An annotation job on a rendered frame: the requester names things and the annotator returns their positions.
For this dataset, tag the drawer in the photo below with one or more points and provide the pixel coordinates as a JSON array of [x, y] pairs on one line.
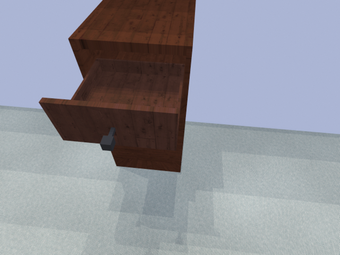
[[141, 100]]

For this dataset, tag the handle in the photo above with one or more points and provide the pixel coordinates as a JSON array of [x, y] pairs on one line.
[[108, 142]]

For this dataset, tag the cabinet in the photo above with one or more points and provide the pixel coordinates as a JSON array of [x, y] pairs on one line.
[[140, 30]]

